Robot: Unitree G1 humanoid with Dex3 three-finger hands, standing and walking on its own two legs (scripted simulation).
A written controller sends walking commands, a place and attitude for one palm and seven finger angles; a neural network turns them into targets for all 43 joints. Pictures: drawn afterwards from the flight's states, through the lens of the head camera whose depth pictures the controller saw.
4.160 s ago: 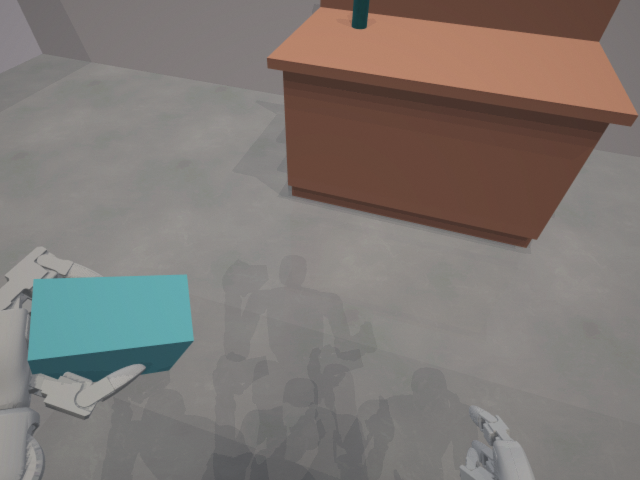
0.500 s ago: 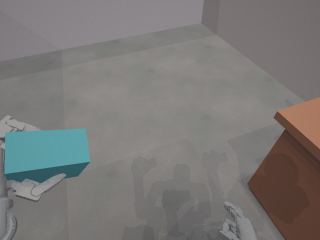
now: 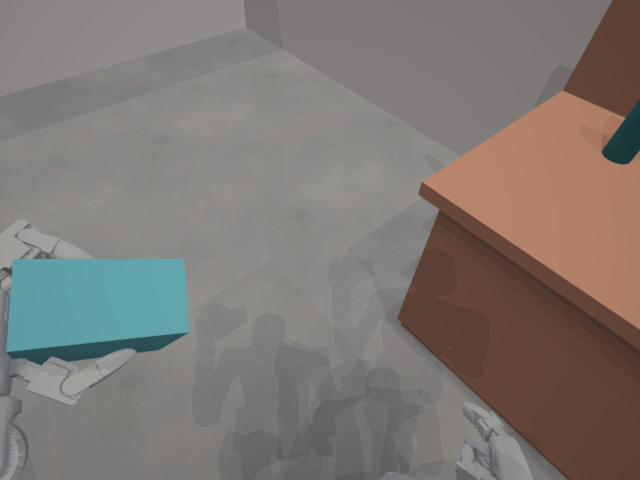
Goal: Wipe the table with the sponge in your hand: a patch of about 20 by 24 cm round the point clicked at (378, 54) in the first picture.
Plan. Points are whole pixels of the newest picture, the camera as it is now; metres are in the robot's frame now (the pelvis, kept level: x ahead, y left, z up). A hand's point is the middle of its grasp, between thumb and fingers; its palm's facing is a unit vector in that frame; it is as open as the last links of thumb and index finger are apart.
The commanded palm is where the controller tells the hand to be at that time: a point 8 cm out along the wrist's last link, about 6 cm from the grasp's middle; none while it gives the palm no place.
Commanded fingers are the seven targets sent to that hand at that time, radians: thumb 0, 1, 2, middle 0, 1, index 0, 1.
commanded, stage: turn to face it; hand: left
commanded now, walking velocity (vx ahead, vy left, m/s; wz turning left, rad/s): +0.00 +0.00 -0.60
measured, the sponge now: (125, 311) +0.23 +0.21 +0.15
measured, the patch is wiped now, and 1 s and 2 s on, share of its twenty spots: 0.00 0.00 0.00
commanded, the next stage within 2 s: none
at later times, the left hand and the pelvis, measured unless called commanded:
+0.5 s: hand (262, 373) +0.17 +0.07 +0.18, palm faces +0.15 -0.85 -0.51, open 10.7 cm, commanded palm +0.14 +0.13 +0.18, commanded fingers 0.00 0.10 1.30 -1.20 -1.60 -1.20 -1.60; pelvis -0.09 -0.09 -0.01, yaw -17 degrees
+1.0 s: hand out of the picture +0.09 -0.07 +0.16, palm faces -0.06 -0.86 -0.51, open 10.7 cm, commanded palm +0.05 +0.00 +0.18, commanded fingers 0.00 0.10 1.30 -1.20 -1.60 -1.20 -1.60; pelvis -0.23 -0.15 -0.03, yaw -32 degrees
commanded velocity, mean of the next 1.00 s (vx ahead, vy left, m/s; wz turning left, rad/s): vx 0.00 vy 0.00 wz -0.60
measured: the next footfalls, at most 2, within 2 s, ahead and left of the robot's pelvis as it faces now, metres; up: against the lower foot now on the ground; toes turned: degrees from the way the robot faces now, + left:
right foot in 0.16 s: +0.03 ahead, -0.14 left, +0.00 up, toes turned -14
left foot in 0.70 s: -0.07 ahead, +0.04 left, +0.00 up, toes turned -18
